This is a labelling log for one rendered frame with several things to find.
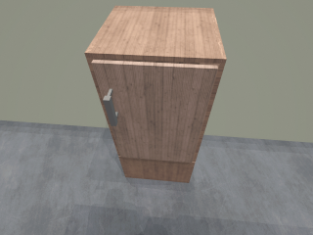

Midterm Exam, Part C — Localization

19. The handle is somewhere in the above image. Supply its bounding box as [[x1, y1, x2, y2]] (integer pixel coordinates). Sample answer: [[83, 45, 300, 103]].
[[103, 88, 118, 126]]

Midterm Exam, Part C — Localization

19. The cupboard door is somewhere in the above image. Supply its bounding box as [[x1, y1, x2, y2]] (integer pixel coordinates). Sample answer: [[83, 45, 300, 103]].
[[91, 60, 218, 163]]

